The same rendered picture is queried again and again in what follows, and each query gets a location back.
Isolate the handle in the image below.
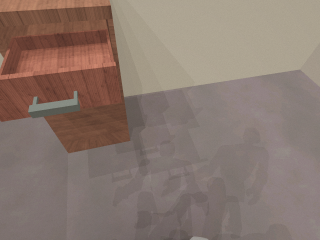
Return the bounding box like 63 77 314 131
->
28 91 80 118

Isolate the drawer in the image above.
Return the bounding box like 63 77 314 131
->
0 29 122 122

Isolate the cabinet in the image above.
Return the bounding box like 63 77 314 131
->
0 0 130 153

